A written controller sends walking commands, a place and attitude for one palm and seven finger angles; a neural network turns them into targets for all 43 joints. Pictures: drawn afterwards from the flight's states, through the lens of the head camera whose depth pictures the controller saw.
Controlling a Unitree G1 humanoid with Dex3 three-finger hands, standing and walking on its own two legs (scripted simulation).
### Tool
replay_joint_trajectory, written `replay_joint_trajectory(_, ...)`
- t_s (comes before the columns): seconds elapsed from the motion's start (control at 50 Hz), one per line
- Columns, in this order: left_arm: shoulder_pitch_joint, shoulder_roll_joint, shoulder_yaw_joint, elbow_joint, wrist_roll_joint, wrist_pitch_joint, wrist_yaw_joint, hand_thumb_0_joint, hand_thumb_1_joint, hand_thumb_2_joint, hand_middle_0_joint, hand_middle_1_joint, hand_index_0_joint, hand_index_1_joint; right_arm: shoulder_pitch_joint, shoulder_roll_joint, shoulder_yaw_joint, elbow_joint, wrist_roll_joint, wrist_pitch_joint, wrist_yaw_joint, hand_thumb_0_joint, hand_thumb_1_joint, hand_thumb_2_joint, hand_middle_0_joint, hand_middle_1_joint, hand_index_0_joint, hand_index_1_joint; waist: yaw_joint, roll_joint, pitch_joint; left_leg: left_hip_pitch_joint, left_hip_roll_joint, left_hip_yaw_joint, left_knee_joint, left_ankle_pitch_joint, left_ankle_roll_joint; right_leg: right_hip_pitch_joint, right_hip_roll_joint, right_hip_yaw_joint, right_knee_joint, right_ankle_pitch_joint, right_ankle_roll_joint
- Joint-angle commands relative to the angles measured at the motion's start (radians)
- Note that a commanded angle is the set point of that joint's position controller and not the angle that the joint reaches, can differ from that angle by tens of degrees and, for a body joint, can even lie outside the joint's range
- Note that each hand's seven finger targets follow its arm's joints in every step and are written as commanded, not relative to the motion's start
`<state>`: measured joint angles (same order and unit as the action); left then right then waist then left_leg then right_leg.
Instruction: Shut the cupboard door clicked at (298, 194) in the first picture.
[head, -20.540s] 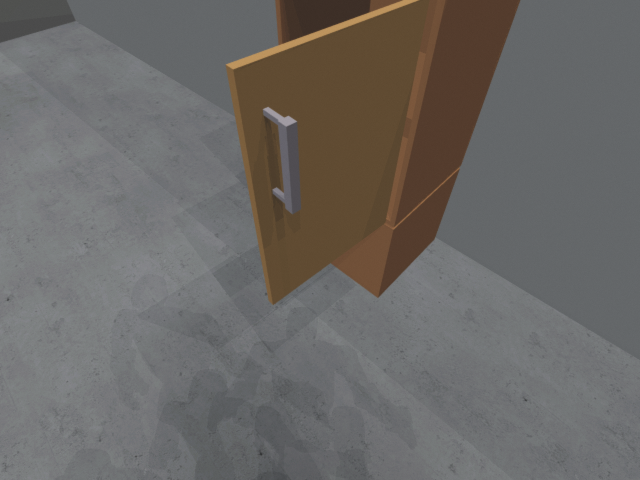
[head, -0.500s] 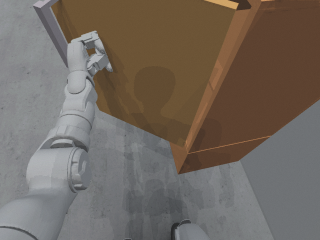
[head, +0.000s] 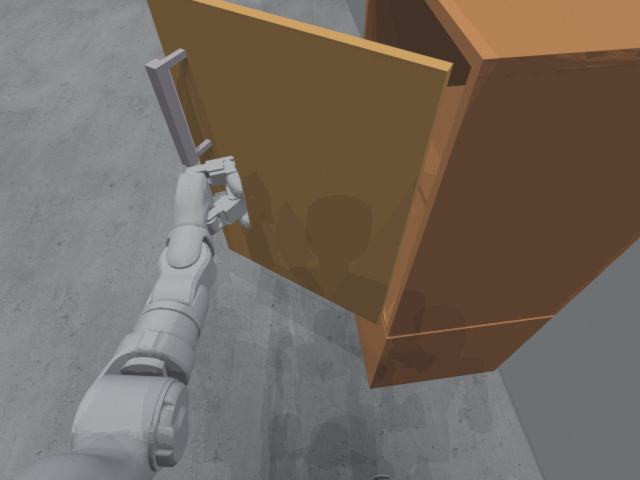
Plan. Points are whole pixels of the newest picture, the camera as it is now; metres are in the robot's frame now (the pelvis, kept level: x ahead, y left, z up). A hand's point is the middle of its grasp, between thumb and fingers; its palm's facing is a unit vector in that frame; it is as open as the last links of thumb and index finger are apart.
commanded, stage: pull the fist back off the door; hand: left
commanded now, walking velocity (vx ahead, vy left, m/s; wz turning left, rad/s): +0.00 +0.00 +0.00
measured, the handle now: (184, 112) +0.63 +0.20 +0.11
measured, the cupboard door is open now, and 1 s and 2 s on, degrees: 52 52 52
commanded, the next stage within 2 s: draw the hand back to the body in 0.18 s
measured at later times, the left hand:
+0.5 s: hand (223, 205) +0.42 +0.11 +0.12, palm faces +0.06 -1.00 -0.01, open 3.1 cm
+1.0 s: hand (109, 285) +0.29 +0.20 +0.14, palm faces +0.19 -0.96 -0.19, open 3.1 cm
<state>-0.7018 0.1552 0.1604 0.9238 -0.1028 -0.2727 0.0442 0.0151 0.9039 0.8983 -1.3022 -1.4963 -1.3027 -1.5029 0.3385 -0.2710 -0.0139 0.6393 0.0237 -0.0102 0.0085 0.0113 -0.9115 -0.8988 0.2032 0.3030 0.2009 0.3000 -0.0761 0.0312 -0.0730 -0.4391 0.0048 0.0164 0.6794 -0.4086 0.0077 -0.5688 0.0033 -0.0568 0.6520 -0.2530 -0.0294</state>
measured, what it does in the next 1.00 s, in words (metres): stands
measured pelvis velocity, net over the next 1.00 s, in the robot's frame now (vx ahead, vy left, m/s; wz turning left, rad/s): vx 0.02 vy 0.02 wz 0.03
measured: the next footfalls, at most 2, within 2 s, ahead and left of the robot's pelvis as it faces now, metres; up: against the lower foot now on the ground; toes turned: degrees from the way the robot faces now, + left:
none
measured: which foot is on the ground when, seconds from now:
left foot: down 0.00-1.00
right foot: down 0.00-1.00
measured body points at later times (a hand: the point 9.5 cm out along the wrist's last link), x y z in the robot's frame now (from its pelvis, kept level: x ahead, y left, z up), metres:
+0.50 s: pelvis +0.00 +0.01 +0.00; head +0.03 -0.01 +0.45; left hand +0.41 +0.17 +0.12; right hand +0.06 -0.24 -0.12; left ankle -0.05 +0.11 -0.72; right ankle +0.04 -0.10 -0.72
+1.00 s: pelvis +0.02 +0.02 +0.02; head +0.01 +0.00 +0.47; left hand +0.28 +0.25 +0.15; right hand +0.23 -0.19 -0.05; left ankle -0.05 +0.11 -0.72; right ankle +0.04 -0.10 -0.72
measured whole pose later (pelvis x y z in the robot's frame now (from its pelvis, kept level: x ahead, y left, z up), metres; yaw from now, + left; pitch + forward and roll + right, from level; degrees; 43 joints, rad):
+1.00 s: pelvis +0.02 +0.02 +0.02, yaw +1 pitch -1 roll -1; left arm 0.06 0.24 0.08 -0.07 -0.08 -0.05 0.04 0.02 0.90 0.90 -1.11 -1.29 -1.11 -1.29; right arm 0.15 -0.22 0.04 0.55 0.02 -0.08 -0.07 0.01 -0.91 -0.90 0.20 0.30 0.20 0.30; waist 0.04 0.05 -0.01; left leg -0.10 -0.02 0.00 0.46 -0.35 0.03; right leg -0.23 -0.02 -0.07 0.47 -0.22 0.00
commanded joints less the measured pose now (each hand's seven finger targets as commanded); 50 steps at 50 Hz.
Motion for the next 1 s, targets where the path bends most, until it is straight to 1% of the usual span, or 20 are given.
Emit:
replay_joint_trajectory(0.0, -0.593, 0.168, 0.023, -0.406, -0.024, -0.134, 0.027, 0.0, 0.9, 0.9, -1.3, -1.5, -1.3, -1.5, 0.013, -0.096, -0.03, -0.097, 0.008, -0.056, -0.024, 0.0, -0.9, -0.9, 0.2, 0.3, 0.2, 0.3, -0.025, -0.029, -0.374, 0.025, -0.031, 0.016, -0.082, 0.188, 0.022, 0.343, -0.009, 0.065, -0.063, 0.204, 0.014)
replay_joint_trajectory(0.08, -0.567, 0.15, -0.025, -0.397, 0.009, -0.174, 0.044, 0.0, 0.9, 0.9, -1.3, -1.5, -1.3, -1.5, -0.007, -0.09, -0.023, -0.072, 0.005, -0.078, -0.031, 0.0, -0.9, -0.9, 0.2, 0.3, 0.2, 0.3, -0.038, -0.013, -0.368, 0.036, -0.024, -0.001, -0.083, 0.172, 0.018, 0.305, -0.008, 0.054, -0.041, 0.179, 0.014)
replay_joint_trajectory(0.12, -0.527, 0.126, -0.047, -0.3, 0.02, -0.148, 0.042, 0.0, 0.9, 0.9, -1.3, -1.5, -1.3, -1.5, -0.009, -0.095, -0.02, -0.059, 0.007, -0.081, -0.03, 0.0, -0.9, -0.9, 0.2, 0.3, 0.2, 0.3, -0.042, -0.013, -0.309, 0.012, -0.023, -0.007, -0.09, 0.153, 0.013, 0.266, -0.009, 0.043, -0.041, 0.156, 0.01)
replay_joint_trajectory(0.22, -0.478, 0.11, -0.023, -0.064, -0.007, -0.038, 0.034, 0.0, 0.9, 0.9, -1.3, -1.5, -1.3, -1.5, 0.006, -0.116, -0.012, -0.057, 0.017, -0.076, -0.031, 0.0, -0.9, -0.9, 0.2, 0.3, 0.2, 0.3, -0.044, -0.117, -0.194, -0.074, -0.028, -0.008, -0.114, 0.053, 0.01, 0.218, -0.017, 0.041, -0.085, 0.027, 0.013)
replay_joint_trajectory(0.24, -0.482, 0.119, -0.001, -0.054, -0.016, -0.036, 0.036, 0.0, 0.9, 0.9, -1.3, -1.5, -1.3, -1.5, 0.015, -0.118, -0.013, -0.06, 0.014, -0.077, -0.032, 0.0, -0.9, -0.9, 0.2, 0.3, 0.2, 0.3, -0.038, -0.135, -0.208, -0.071, -0.028, -0.011, -0.115, 0.055, 0.011, 0.227, -0.015, 0.04, -0.084, 0.021, 0.014)
replay_joint_trajectory(0.28, -0.511, 0.122, 0.019, -0.11, -0.029, -0.058, 0.04, 0.0, 0.9, 0.9, -1.3, -1.5, -1.3, -1.5, 0.011, -0.116, -0.014, -0.071, 0.008, -0.085, -0.03, 0.0, -0.9, -0.9, 0.2, 0.3, 0.2, 0.3, -0.024, -0.109, -0.273, -0.049, -0.03, -0.005, -0.103, 0.117, 0.01, 0.255, -0.014, 0.041, -0.06, 0.091, 0.009)
replay_joint_trajectory(0.34, -0.354, 0.223, 0.116, -0.297, -0.031, -0.125, 0.043, 0.0, 0.9, 0.9, -1.3, -1.5, -1.3, -1.5, 0.006, -0.112, -0.02, -0.111, -0.003, -0.089, -0.026, 0.0, -0.9, -0.9, 0.2, 0.3, 0.2, 0.3, 0.051, -0.09, -0.448, 0.005, -0.025, 0.006, -0.096, 0.276, 0.007, 0.409, -0.013, 0.043, -0.011, 0.274, 0.002)
replay_joint_trajectory(0.36, -0.324, 0.227, 0.111, -0.387, -0.024, -0.146, 0.037, 0.0, 0.9, 0.9, -1.3, -1.5, -1.3, -1.5, 0.0, -0.104, -0.019, -0.123, -0.004, -0.093, -0.022, 0.0, -0.9, -0.9, 0.2, 0.3, 0.2, 0.3, 0.061, -0.051, -0.491, 0.027, -0.024, 0.015, -0.096, 0.33, 0.007, 0.443, -0.013, 0.05, -0.002, 0.337, 0.002)
replay_joint_trajectory(0.38, -0.26, 0.242, 0.123, -0.441, -0.018, -0.156, 0.032, 0.0, 0.9, 0.9, -1.3, -1.5, -1.3, -1.5, -0.002, -0.1, -0.023, -0.132, -0.005, -0.095, -0.019, 0.0, -0.9, -0.9, 0.2, 0.3, 0.2, 0.3, 0.077, -0.072, -0.503, 0.03, -0.02, 0.018, -0.094, 0.379, 0.008, 0.474, -0.014, 0.05, 0.006, 0.392, 0.002)
replay_joint_trajectory(0.4, -0.197, 0.236, 0.11, -0.494, -0.009, -0.158, 0.024, 0.0, 0.9, 0.9, -1.3, -1.5, -1.3, -1.5, -0.01, -0.096, -0.024, -0.141, -0.002, -0.095, -0.016, 0.0, -0.9, -0.9, 0.2, 0.3, 0.2, 0.3, 0.086, -0.071, -0.498, 0.028, -0.017, 0.025, -0.098, 0.408, 0.01, 0.49, -0.014, 0.051, 0.007, 0.425, 0.002)
replay_joint_trajectory(0.46, -0.09, 0.193, 0.049, -0.561, -0.004, -0.099, -0.017, 0.0, 0.9, 0.9, -1.3, -1.5, -1.3, -1.5, -0.043, -0.095, -0.027, -0.155, 0.017, -0.087, -0.016, 0.0, -0.9, -0.9, 0.2, 0.3, 0.2, 0.3, 0.068, -0.085, -0.332, 0.015, -0.007, 0.03, -0.14, 0.34, 0.014, 0.447, -0.012, 0.044, -0.046, 0.355, 0.006)
replay_joint_trajectory(0.52, -0.015, 0.166, 0.028, -0.659, -0.053, -0.003, -0.056, 0.0, 0.9, 0.9, -1.3, -1.5, -1.3, -1.5, -0.089, -0.097, -0.026, -0.175, 0.035, -0.088, -0.035, 0.0, -0.9, -0.9, 0.2, 0.3, 0.2, 0.3, 0.068, -0.075, -0.25, 0.047, -0.009, 0.034, -0.175, 0.258, 0.018, 0.435, -0.012, 0.044, -0.108, 0.257, 0.009)
replay_joint_trajectory(0.6, 0.011, 0.14, -0.005, -0.835, -0.099, 0.078, -0.096, 0.0, 0.9, 0.9, -1.3, -1.5, -1.3, -1.5, -0.139, -0.088, -0.014, -0.187, 0.047, -0.109, -0.067, 0.0, -0.9, -0.9, 0.2, 0.3, 0.2, 0.3, 0.062, -0.031, -0.225, 0.134, -0.01, 0.016, -0.204, 0.235, 0.022, 0.426, -0.014, 0.035, -0.148, 0.196, 0.008)
replay_joint_trajectory(0.66, 0.102, 0.149, -0.005, -0.919, -0.106, 0.106, -0.109, 0.0, 0.9, 0.9, -1.3, -1.5, -1.3, -1.5, -0.159, -0.083, -0.005, -0.189, 0.05, -0.13, -0.079, 0.0, -0.9, -0.9, 0.2, 0.3, 0.2, 0.3, 0.064, -0.05, -0.206, 0.172, -0.006, 0.001, -0.218, 0.242, 0.022, 0.429, -0.014, 0.023, -0.156, 0.191, 0.01)
replay_joint_trajectory(0.68, 0.133, 0.157, -0.004, -0.95, -0.107, 0.115, -0.114, 0.0, 0.9, 0.9, -1.3, -1.5, -1.3, -1.5, -0.172, -0.081, -0.004, -0.191, 0.051, -0.134, -0.08, 0.0, -0.9, -0.9, 0.2, 0.3, 0.2, 0.3, 0.072, -0.017, -0.194, 0.178, -0.008, -0.001, -0.217, 0.247, 0.019, 0.426, -0.015, 0.024, -0.156, 0.192, 0.008)
replay_joint_trajectory(0.78, 0.266, 0.174, 0.008, -0.998, -0.105, 0.211, -0.138, 0.0, 0.9, 0.9, -1.163, -1.35, -1.163, -1.35, -0.207, -0.079, 0.011, -0.201, 0.055, -0.14, -0.083, 0.0, -0.9, -0.9, 0.2, 0.3, 0.2, 0.3, 0.081, -0.023, -0.12, 0.187, -0.011, -0.011, -0.232, 0.249, 0.012, 0.418, -0.021, 0.008, -0.164, 0.185, 0.008)
replay_joint_trajectory(0.8, 0.291, 0.216, -0.033, -1.105, -0.017, 0.166, -0.065, 0.0, 0.9, 0.9, -1.135, -1.32, -1.135, -1.32, -0.208, -0.061, 0.009, -0.19, 0.023, -0.133, -0.087, 0.0, -0.9, -0.9, 0.2, 0.3, 0.2, 0.3, 0.084, -0.02, -0.056, 0.19, -0.015, -0.014, -0.269, 0.266, 0.021, 0.439, -0.041, 0.036, -0.202, 0.171, 0.004)
replay_joint_trajectory(0.84, 0.412, 0.198, -0.02, -1.096, -0.005, 0.165, -0.02, 0.0, 0.9, 0.9, -1.08, -1.26, -1.08, -1.26, -0.215, -0.06, 0.012, -0.19, 0.014, -0.12, -0.085, 0.0, -0.9, -0.9, 0.2, 0.3, 0.2, 0.3, 0.093, -0.067, -0.034, 0.19, -0.009, -0.019, -0.278, 0.283, 0.021, 0.459, -0.041, 0.029, -0.21, 0.176, 0.006)
replay_joint_trajectory(0.92, 0.508, 0.232, 0.016, -1.249, 0.019, 0.151, 0.015, 0.0, 0.9, 0.9, -0.97, -1.14, -0.97, -1.14, -0.222, -0.045, 0.018, -0.207, 0.0, -0.103, -0.081, 0.0, -0.9, -0.9, 0.2, 0.3, 0.2, 0.3, 0.1, 0.009, -0.123, 0.271, -0.004, -0.015, -0.286, 0.419, 0.012, 0.545, -0.042, 0.026, -0.202, 0.302, 0.002)
replay_joint_trajectory(0.98, 0.56, 0.244, 0.024, -1.323, 0.03, 0.149, 0.03, 0.0, 0.9, 0.9, -0.887, -1.05, -0.887, -1.05, -0.225, -0.041, 0.021, -0.208, -0.005, -0.097, -0.081, 0.0, -0.9, -0.9, 0.2, 0.3, 0.2, 0.3, 0.099, 0.05, -0.109, 0.305, 0.001, -0.018, -0.294, 0.48, 0.007, 0.552, -0.038, 0.024, -0.215, 0.325, 0.001)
